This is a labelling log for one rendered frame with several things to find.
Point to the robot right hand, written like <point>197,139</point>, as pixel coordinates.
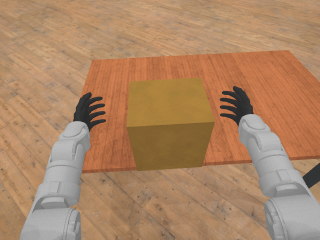
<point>242,104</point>

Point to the left robot forearm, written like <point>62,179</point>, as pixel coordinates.
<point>60,186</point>

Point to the left robot upper arm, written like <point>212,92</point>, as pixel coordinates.
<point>53,224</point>

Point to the right robot forearm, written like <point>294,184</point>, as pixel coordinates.
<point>277,176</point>

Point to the right robot upper arm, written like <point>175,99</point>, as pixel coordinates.
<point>295,217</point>

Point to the table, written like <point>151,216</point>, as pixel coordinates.
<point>281,90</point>

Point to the robot left hand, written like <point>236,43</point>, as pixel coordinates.
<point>83,110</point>

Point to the carton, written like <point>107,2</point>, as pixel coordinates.
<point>169,123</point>

